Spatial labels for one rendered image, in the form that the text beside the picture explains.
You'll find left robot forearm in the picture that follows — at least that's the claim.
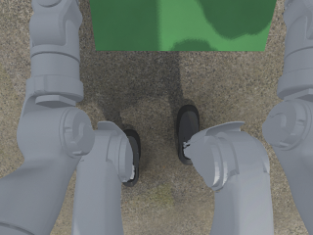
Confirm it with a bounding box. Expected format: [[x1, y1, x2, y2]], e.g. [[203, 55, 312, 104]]
[[17, 0, 84, 145]]

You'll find right robot forearm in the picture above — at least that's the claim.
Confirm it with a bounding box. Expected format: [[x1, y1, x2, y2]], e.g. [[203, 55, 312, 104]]
[[276, 0, 313, 103]]

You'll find carton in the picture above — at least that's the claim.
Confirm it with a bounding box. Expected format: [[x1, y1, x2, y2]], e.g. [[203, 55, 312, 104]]
[[89, 0, 277, 52]]

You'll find left robot upper arm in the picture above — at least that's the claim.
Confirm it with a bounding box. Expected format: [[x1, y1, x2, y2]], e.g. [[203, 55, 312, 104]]
[[0, 106, 96, 235]]

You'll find robot right thigh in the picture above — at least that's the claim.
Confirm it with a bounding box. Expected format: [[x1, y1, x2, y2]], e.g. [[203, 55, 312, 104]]
[[200, 131, 274, 235]]

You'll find robot left foot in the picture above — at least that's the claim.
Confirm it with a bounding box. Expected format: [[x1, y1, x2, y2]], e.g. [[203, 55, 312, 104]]
[[123, 129, 141, 187]]

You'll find right robot upper arm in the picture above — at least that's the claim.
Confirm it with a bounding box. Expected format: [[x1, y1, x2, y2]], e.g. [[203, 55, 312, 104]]
[[262, 98, 313, 235]]

